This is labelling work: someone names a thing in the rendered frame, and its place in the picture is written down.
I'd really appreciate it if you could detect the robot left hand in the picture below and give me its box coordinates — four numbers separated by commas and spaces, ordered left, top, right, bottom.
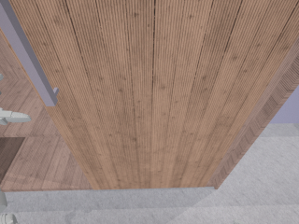
0, 73, 32, 125

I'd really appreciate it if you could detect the handle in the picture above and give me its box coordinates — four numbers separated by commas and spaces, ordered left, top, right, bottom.
0, 0, 59, 106

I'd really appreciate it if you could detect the robot left upper arm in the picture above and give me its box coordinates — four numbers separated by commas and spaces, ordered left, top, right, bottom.
0, 213, 20, 224

